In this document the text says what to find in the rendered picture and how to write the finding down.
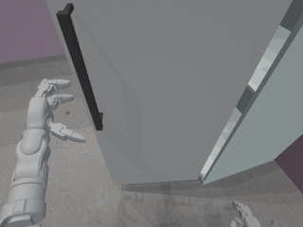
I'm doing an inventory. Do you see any robot left hand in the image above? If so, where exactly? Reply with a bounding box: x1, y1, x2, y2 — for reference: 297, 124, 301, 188
26, 79, 86, 143

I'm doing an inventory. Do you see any robot right hand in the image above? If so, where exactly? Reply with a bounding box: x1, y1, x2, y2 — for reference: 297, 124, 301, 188
230, 200, 261, 227

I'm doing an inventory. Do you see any fridge door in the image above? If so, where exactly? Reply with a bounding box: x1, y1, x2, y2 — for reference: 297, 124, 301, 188
45, 0, 293, 185

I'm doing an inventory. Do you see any handle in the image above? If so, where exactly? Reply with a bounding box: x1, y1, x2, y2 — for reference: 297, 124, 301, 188
56, 3, 103, 131

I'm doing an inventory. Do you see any robot left forearm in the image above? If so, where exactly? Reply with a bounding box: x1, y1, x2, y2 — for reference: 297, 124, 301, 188
0, 128, 51, 227

